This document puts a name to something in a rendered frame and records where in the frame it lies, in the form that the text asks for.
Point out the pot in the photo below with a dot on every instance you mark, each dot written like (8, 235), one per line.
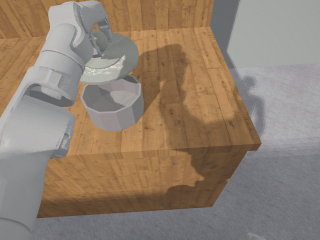
(114, 106)

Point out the table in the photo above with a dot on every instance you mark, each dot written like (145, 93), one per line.
(194, 130)

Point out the left robot hand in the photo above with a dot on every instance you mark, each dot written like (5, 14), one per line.
(100, 18)

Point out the knob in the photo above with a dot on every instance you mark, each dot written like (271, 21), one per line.
(100, 39)

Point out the left robot forearm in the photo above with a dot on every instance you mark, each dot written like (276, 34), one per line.
(55, 76)

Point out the lid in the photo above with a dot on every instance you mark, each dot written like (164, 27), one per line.
(118, 60)

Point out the robot left upper arm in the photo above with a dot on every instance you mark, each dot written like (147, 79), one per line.
(36, 132)

